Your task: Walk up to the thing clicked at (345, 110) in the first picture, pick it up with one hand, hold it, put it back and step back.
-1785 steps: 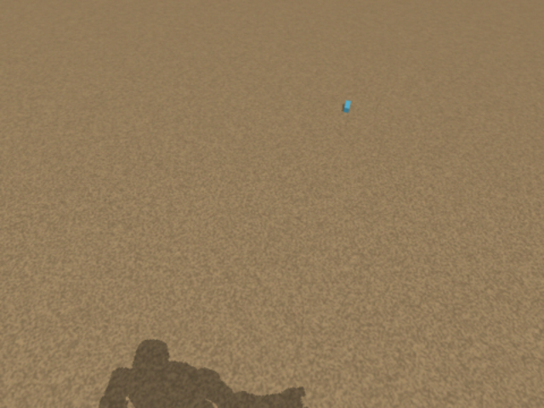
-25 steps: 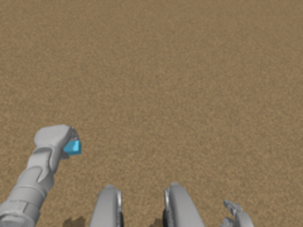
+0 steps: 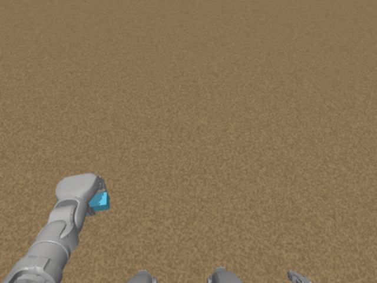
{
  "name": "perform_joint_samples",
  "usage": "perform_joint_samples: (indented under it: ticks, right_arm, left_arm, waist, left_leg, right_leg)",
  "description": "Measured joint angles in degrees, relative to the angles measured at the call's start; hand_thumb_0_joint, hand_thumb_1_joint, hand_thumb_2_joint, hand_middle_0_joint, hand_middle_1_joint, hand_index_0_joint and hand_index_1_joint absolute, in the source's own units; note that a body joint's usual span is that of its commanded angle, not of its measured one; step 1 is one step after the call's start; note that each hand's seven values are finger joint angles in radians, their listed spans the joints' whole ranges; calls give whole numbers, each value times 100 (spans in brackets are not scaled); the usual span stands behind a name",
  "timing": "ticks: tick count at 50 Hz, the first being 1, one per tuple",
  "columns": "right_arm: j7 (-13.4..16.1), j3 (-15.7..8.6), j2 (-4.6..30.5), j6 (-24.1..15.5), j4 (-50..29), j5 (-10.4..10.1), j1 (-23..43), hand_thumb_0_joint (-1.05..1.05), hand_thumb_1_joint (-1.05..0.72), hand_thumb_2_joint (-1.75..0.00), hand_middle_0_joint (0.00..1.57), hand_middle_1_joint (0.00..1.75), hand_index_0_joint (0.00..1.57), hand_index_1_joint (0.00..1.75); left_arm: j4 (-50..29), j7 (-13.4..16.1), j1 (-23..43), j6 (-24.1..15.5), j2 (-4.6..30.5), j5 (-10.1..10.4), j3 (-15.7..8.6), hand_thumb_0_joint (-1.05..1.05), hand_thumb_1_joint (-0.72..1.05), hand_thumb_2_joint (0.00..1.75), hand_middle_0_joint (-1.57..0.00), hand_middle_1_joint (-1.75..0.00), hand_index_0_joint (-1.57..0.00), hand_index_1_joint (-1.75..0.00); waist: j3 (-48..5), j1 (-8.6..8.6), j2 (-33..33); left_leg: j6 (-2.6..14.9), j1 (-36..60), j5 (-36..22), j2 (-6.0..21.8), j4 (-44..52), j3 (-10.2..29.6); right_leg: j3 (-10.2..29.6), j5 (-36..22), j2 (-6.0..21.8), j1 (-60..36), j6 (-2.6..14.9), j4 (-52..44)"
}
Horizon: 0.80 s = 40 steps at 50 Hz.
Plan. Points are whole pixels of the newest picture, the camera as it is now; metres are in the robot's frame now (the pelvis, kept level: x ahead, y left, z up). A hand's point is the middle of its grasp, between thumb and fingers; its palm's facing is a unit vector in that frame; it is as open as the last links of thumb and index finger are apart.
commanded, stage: lift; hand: left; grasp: from above
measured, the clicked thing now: (89, 203) +0.34 +0.23 -0.12
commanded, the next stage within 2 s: hold in 0.04 s
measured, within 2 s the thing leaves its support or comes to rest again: neither
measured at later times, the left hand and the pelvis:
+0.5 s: hand (80, 190) +0.34 +0.22 -0.03, palm faces -0.44 -0.06 -0.90, open 6.6 cm; pelvis +0.02 +0.00 +0.03, yaw -1 degrees
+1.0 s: hand (79, 192) +0.32 +0.21 +0.00, palm faces -0.44 -0.06 -0.90, open 6.6 cm; pelvis +0.02 +0.00 +0.04, yaw -1 degrees
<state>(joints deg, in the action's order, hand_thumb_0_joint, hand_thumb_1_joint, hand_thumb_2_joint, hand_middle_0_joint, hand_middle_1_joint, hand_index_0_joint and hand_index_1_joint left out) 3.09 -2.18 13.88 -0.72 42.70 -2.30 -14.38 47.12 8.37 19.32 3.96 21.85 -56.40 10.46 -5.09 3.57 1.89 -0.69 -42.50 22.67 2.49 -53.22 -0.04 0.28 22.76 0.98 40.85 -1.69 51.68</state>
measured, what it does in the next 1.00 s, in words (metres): stands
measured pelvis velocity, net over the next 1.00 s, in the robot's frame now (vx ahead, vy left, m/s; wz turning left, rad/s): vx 0.02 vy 0.00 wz -0.01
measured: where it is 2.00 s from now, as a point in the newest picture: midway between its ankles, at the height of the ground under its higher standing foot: outside the picture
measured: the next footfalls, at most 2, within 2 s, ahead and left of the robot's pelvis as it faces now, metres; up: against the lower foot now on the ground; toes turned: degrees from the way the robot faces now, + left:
none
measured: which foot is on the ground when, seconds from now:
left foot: down 0.00-1.00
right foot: down 0.00-1.00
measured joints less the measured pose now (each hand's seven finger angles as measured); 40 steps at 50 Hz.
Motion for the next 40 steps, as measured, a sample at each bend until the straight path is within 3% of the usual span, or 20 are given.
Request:
perform_joint_samples:
  ticks: [15, 40]
  right_arm:
    - [-61, -67, 26, 91, 11, -15, 49, 0, -90, -90, 20, 30, 20, 30]
    - [-79, -64, 76, 354, -244, -92, 134, 0, -90, -90, 20, 30, 20, 30]
  left_arm:
    - [-33, -124, -86, -114, -38, -83, 63, 0, 47, 21, -99, -19, -100, -19]
    - [-699, -676, -323, -129, 3, -80, 112, 0, 47, 19, -99, -18, -101, -18]
  waist:
    - [77, -102, 2]
    - [197, -265, 49]
  left_leg:
    - [11, 1016, -267, -38, 975, -93]
    - [-8, 1873, -554, -50, 1739, -181]
  right_leg:
    - [53, -268, 37, -976, -14, -940]
    - [118, -513, 41, -1743, 10, -1579]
